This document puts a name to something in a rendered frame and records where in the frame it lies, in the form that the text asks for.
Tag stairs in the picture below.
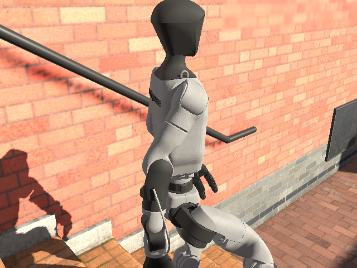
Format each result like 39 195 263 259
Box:
0 235 244 268

